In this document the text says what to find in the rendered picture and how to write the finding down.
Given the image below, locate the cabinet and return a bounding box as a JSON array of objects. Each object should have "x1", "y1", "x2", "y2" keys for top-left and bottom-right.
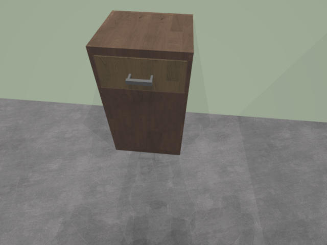
[{"x1": 86, "y1": 10, "x2": 194, "y2": 155}]

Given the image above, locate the drawer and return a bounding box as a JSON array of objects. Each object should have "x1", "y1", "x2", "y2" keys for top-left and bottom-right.
[{"x1": 94, "y1": 55, "x2": 187, "y2": 92}]

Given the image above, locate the handle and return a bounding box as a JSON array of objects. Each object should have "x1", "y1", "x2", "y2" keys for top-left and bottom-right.
[{"x1": 125, "y1": 74, "x2": 153, "y2": 86}]

